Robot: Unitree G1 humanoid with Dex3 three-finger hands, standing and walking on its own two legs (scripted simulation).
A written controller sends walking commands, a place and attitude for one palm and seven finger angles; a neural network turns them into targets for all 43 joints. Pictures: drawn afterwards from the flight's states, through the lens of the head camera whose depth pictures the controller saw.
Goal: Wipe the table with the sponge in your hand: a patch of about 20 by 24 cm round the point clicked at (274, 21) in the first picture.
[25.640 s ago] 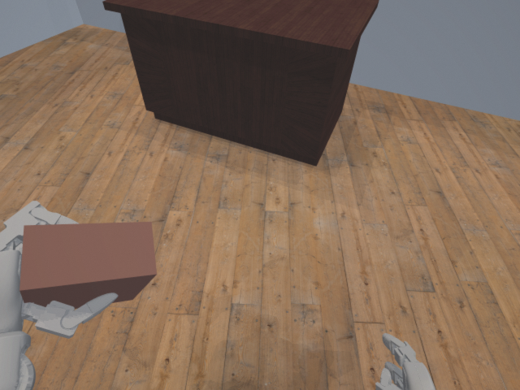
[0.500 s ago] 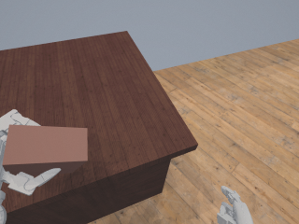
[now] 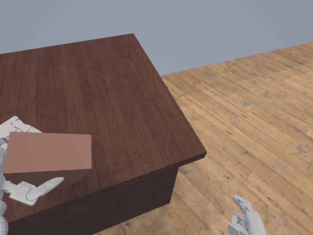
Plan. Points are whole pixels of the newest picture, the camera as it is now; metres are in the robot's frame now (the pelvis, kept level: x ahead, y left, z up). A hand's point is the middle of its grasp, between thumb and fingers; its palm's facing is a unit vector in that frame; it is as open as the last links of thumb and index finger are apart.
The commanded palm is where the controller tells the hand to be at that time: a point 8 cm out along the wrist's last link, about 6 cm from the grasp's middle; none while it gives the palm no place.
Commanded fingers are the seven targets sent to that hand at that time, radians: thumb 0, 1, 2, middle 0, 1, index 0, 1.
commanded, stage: shuffle to correct the standing spot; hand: left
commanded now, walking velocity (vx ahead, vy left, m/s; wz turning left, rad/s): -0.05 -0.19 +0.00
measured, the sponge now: (61, 161) +0.23 +0.20 +0.14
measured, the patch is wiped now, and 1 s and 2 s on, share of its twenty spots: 0.00 0.00 0.00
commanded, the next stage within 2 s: come to a stop and stand still in 0.28 s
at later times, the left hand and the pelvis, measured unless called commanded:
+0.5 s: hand (11, 144) +0.23 +0.27 +0.19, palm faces +0.38 -0.78 -0.50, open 10.1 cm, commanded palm +0.16 +0.27 +0.18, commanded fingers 0.00 0.10 1.30 -1.20 -1.60 -1.20 -1.60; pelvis -0.01 +0.00 +0.00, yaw -1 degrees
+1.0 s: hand out of the picture +0.23 +0.33 +0.17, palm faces +0.37 -0.86 -0.36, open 10.1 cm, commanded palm +0.16 +0.36 +0.18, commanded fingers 0.00 0.10 1.30 -1.20 -1.60 -1.20 -1.60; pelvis -0.01 +0.08 +0.01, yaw -2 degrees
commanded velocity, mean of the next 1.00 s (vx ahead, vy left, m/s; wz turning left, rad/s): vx -0.02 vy -0.07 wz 0.00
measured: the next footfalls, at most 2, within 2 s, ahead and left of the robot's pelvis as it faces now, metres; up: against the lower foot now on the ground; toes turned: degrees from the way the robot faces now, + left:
none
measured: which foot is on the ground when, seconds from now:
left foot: down 0.00-1.00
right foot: down 0.00-1.00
